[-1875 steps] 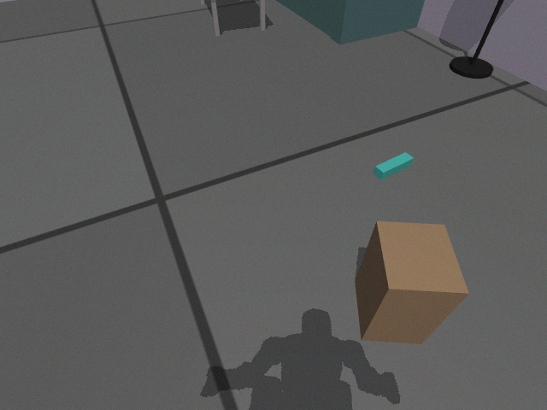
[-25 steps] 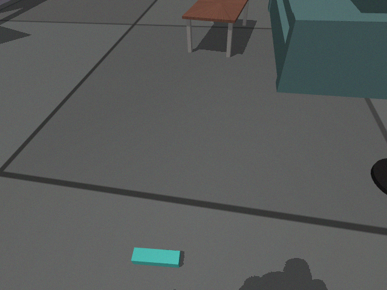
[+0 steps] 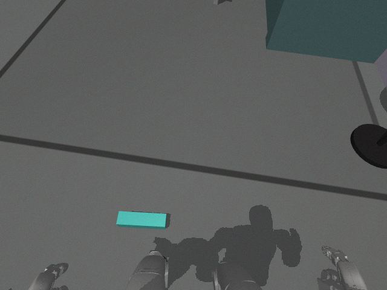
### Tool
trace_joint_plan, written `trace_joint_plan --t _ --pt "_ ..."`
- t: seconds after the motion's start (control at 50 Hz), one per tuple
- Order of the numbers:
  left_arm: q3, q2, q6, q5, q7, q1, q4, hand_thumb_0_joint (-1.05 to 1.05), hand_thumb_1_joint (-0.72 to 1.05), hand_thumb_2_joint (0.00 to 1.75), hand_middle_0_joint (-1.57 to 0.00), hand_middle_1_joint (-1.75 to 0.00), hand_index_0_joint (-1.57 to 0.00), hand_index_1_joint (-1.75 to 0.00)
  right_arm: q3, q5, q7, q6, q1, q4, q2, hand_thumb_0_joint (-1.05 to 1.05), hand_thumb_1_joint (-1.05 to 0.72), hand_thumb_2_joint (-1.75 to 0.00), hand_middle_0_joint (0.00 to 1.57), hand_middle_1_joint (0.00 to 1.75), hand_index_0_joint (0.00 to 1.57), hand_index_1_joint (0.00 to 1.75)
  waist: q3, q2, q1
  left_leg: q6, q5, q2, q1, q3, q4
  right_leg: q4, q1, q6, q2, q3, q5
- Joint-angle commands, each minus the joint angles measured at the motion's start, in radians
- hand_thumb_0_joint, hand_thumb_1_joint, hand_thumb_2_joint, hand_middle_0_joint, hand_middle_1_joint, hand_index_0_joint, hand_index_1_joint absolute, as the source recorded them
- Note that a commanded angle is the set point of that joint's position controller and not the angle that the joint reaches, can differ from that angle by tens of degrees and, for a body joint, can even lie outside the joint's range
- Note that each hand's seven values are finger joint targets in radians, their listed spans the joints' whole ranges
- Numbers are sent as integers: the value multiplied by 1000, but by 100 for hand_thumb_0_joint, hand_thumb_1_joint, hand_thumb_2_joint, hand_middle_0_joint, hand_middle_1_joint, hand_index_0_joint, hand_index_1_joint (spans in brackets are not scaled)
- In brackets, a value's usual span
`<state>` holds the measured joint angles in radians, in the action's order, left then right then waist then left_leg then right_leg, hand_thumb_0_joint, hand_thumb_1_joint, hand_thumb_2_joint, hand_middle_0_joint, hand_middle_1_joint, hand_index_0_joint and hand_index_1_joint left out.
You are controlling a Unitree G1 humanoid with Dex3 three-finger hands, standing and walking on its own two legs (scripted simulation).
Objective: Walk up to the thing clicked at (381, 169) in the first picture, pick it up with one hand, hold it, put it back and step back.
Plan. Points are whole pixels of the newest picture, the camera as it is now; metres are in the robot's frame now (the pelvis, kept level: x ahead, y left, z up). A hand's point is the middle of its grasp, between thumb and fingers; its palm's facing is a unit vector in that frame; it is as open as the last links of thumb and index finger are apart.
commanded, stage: walk up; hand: left
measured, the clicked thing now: (142, 220) +0.40 +0.25 -0.72
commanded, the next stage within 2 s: none
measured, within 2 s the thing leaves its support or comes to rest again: neither
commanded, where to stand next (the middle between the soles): +0.03 -0.01 m, yaw +3 degrees
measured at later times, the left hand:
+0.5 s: hand out of the picture -0.03 +0.27 -0.11, palm faces +0.05 -0.89 -0.45, open 7.4 cm
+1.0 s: hand out of the picture +0.06 +0.24 -0.16, palm faces -0.01 -0.93 -0.37, open 7.3 cm
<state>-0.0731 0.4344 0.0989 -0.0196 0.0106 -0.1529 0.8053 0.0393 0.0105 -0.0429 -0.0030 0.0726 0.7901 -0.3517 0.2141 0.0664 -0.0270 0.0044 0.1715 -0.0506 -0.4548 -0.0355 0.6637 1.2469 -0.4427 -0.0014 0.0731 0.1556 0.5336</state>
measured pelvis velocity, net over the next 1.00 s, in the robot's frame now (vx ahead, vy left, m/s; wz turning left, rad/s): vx -0.02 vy -0.03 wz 0.01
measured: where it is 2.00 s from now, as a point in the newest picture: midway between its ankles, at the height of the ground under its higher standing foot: outside the picture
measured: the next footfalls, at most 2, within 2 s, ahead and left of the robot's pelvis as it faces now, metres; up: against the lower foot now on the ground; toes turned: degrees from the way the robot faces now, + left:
right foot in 0.14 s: -0.04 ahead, -0.17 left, +0.00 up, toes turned +1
left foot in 0.54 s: +0.07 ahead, +0.12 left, +0.00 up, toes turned +3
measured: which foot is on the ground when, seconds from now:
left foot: down 0.00-0.16, up 0.18-0.52, down 0.54-1.00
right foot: up 0.00-0.12, down 0.14-0.56, up 0.58-0.98, down 1.00-1.00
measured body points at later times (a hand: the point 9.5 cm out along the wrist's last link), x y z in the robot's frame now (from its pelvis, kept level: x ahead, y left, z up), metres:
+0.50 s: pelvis -0.03 -0.02 +0.02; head -0.02 -0.03 +0.46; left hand -0.04 +0.32 -0.08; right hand +0.02 -0.35 -0.11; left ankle +0.01 +0.11 -0.69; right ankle -0.08 -0.17 -0.71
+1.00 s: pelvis -0.02 -0.03 -0.01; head +0.04 -0.02 +0.44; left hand +0.06 +0.29 -0.13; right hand +0.11 -0.35 -0.10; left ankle +0.03 +0.11 -0.71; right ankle +0.03 -0.16 -0.72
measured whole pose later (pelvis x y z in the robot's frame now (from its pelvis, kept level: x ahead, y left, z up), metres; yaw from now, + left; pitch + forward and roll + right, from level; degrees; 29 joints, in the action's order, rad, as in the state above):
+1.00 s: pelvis -0.02 -0.03 -0.01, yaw +1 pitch -3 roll +0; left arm -0.05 0.39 0.04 0.00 0.00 -0.17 0.84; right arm 0.04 0.00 -0.02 0.01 0.16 0.76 -0.43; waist 0.20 0.01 -0.01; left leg -0.01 0.33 -0.06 -0.41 -0.01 0.79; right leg 0.74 -0.37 0.00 0.02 0.06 0.32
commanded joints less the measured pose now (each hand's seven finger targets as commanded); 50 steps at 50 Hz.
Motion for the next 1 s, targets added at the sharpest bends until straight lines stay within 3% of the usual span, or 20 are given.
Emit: trace_joint_plan --t 0.0,0.1,0.12,0.14,0.16,0.2,0.22,0.28,0.34,0.46,0.5,0.52,0.54,0.56,0.58,0.64,0.74,0.94,0.96,0.98 --pt "-69 158 1 -5 15 -121 -62 0 90 90 -20 -30 -20 -30 113 15 -33 -13 107 -58 -341 0 -90 -90 20 30 20 30 -296 -226 26 231 -221 -267 238 251 -164 -170 29 -11 -58 -11 24" --pt "-85 147 -43 4 16 -321 50 0 90 90 -20 -30 -20 -30 96 30 8 20 8 -102 -324 0 -90 -90 20 30 20 30 -313 -242 -47 135 281 -155 -22 155 -82 -666 323 28 -56 -173 -101" --pt "-102 199 -56 -20 13 -282 33 0 90 90 -20 -30 -20 -30 77 24 11 28 51 -99 -258 0 -90 -90 20 30 20 30 -225 -66 -36 70 444 -47 -215 93 93 -813 327 72 -143 43 81" --pt "-127 351 -59 -30 6 -191 -28 0 90 90 -20 -30 -20 -30 71 5 3 19 -38 -130 -223 0 -90 -90 20 30 20 30 -167 225 -79 -2 468 137 -240 87 343 -995 48 224 -440 515 207" --pt "-121 392 -68 -32 -2 -54 -78 0 90 90 -20 -30 -20 -30 93 7 -12 16 -48 -105 -293 0 -90 -90 20 30 20 30 -78 159 -43 -18 432 97 -145 244 500 -1046 -136 312 -516 615 190" --pt "-84 236 -91 -28 -17 54 -63 0 90 90 -20 -30 -20 -30 78 -20 2 1 90 -17 -257 0 -90 -90 20 30 20 30 -84 -3 49 0 296 128 -151 239 525 -821 23 207 -329 198 -212" --pt "-88 221 -107 -33 -19 32 -50 0 90 90 -20 -30 -20 -30 71 -22 12 -4 150 0 -241 0 -90 -90 20 30 20 30 -157 40 53 -3 258 105 -99 191 473 -825 99 188 -295 146 -102" --pt "-115 285 -152 -36 -1 -165 -28 0 90 90 -20 -30 -20 -30 90 15 67 -14 127 -20 -304 0 -90 -90 20 30 20 30 -169 125 -57 -7 268 90 -282 112 369 -920 424 216 -328 278 305" --pt "-112 284 -169 -17 -8 -245 -11 0 90 90 -20 -30 -20 -30 84 23 83 -25 39 -59 -289 0 -90 -90 20 30 20 30 -34 73 -100 -7 272 60 -395 197 285 -952 489 239 -398 337 185" --pt "-80 260 -171 -4 9 -167 -55 0 90 90 -20 -30 -20 -30 84 3 105 -51 185 -33 -256 0 -90 -90 20 30 20 30 -106 164 -9 12 229 58 47 16 -8 -893 295 195 -327 27 -291" --pt "-56 228 -155 -5 14 -106 -71 0 90 90 -20 -30 -20 -30 105 3 92 -61 355 24 -260 0 -90 -90 20 30 20 30 -176 85 101 25 71 103 394 -31 -143 -687 96 146 -261 -90 -366" --pt "-36 163 -149 -5 15 -153 -74 0 90 90 -20 -30 -20 -30 127 7 74 -72 464 47 -296 0 -90 -90 20 30 20 30 -245 -94 144 36 128 94 579 42 -202 -388 -12 112 -192 -167 -373" --pt "-10 74 -145 -2 18 -183 -92 0 90 90 -20 -30 -20 -30 140 25 56 -83 505 34 -369 0 -90 -90 20 30 20 30 -241 -299 136 98 317 -136 634 447 -301 -153 -224 55 -77 -153 -35" --pt "-21 153 -137 7 4 -163 -92 0 90 90 -20 -30 -20 -30 146 12 52 -90 468 -5 -457 0 -90 -90 20 30 20 30 -227 -241 126 216 473 -349 462 837 -433 -66 -272 62 -50 -44 35" --pt "-37 239 -130 8 -2 -123 -73 0 90 90 -20 -30 -20 -30 147 -13 52 -91 416 -12 -451 0 -90 -90 20 30 20 30 -153 -91 108 252 500 -359 341 808 -446 -27 -235 73 -98 33 3" --pt "-51 225 -110 12 8 -207 -9 0 90 90 -20 -30 -20 -30 100 -17 19 -108 337 -23 -350 0 -90 -90 20 30 20 30 -70 -44 24 160 67 -236 269 445 -340 -116 -184 47 -167 42 -164" --pt "-58 166 -34 26 -9 -185 -23 0 90 90 -20 -30 -20 -30 77 -3 -21 -75 191 -52 -315 0 -90 -90 20 30 20 30 -75 -192 -8 235 -714 -224 43 186 -230 23 -9 -4 -38 39 -117" --pt "-45 146 -74 11 -24 -128 -3 0 90 90 -20 -30 -20 -30 75 -16 6 18 119 -88 -317 0 -90 -90 20 30 20 30 -303 -250 -1 168 -456 -153 206 146 83 -697 204 11 -48 -161 -307" --pt "-53 170 -83 -6 -28 -110 -6 0 90 90 -20 -30 -20 -30 60 -26 7 22 139 -79 -278 0 -90 -90 20 30 20 30 -304 -160 0 121 -342 -110 159 132 163 -789 254 21 -72 -119 -433" --pt "-73 245 -91 -25 -27 -70 -35 0 90 90 -20 -30 -20 -30 46 -34 7 20 179 -84 -238 0 -90 -90 20 30 20 30 -309 15 22 65 -104 -15 9 126 270 -754 328 79 -229 117 -734"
